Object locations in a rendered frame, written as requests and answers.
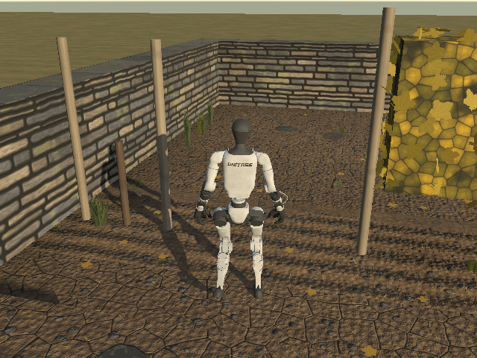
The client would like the robot right foot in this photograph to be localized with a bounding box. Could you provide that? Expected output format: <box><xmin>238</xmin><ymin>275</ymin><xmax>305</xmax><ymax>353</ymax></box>
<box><xmin>253</xmin><ymin>281</ymin><xmax>263</xmax><ymax>299</ymax></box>

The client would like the robot right upper arm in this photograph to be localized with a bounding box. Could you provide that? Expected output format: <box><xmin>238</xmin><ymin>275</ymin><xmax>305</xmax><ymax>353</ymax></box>
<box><xmin>256</xmin><ymin>151</ymin><xmax>276</xmax><ymax>193</ymax></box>

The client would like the left robot forearm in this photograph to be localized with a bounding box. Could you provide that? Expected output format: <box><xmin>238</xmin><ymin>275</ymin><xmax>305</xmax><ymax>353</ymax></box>
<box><xmin>196</xmin><ymin>180</ymin><xmax>211</xmax><ymax>211</ymax></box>

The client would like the right robot thigh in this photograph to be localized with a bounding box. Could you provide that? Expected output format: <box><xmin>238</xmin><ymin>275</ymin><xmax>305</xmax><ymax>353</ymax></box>
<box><xmin>249</xmin><ymin>207</ymin><xmax>264</xmax><ymax>253</ymax></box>

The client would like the right robot forearm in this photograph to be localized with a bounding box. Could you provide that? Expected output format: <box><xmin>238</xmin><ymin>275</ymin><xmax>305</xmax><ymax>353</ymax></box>
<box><xmin>269</xmin><ymin>181</ymin><xmax>284</xmax><ymax>211</ymax></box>

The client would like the robot left upper arm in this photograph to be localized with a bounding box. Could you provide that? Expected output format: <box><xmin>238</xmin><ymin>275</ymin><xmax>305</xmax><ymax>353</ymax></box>
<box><xmin>204</xmin><ymin>151</ymin><xmax>225</xmax><ymax>192</ymax></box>

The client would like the right robot hand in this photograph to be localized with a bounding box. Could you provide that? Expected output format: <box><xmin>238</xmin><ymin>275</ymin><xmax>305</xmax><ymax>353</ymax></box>
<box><xmin>268</xmin><ymin>209</ymin><xmax>285</xmax><ymax>224</ymax></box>

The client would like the left robot hand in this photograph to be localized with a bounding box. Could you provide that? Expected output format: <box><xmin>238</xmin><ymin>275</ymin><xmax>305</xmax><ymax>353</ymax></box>
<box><xmin>194</xmin><ymin>209</ymin><xmax>212</xmax><ymax>226</ymax></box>

